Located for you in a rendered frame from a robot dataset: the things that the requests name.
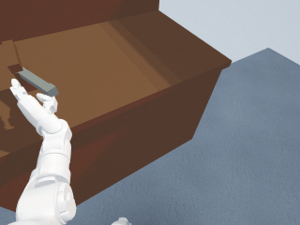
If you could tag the robot left forearm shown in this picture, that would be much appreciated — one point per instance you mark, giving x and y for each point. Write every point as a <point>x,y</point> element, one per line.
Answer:
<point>54,155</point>

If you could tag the left robot shin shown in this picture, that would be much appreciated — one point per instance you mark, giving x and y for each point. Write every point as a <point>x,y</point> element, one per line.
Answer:
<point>123,219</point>

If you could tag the tap lever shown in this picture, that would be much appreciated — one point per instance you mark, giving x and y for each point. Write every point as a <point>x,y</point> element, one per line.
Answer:
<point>47,88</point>

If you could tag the robot left hand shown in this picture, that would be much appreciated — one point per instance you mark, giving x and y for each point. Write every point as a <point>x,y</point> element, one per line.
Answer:
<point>30,107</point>

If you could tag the left robot upper arm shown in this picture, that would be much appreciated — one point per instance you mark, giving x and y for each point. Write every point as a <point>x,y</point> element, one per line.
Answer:
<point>52,204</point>

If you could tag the counter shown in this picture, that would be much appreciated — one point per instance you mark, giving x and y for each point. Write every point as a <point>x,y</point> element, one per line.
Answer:
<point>133,85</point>

